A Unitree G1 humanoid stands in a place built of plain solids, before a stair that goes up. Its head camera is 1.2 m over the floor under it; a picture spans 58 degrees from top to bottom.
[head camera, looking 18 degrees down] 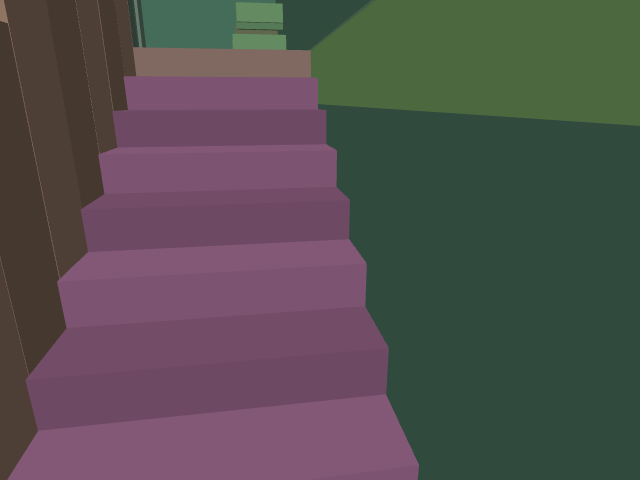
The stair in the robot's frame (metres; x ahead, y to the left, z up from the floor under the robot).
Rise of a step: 0.16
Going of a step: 0.28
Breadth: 1.00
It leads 9 degrees to the left of straight ahead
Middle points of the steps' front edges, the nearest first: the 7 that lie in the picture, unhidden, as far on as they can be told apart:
1.05 0.29 0.49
1.33 0.33 0.66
1.60 0.37 0.82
1.88 0.42 0.98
2.15 0.46 1.15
2.43 0.51 1.31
2.70 0.55 1.48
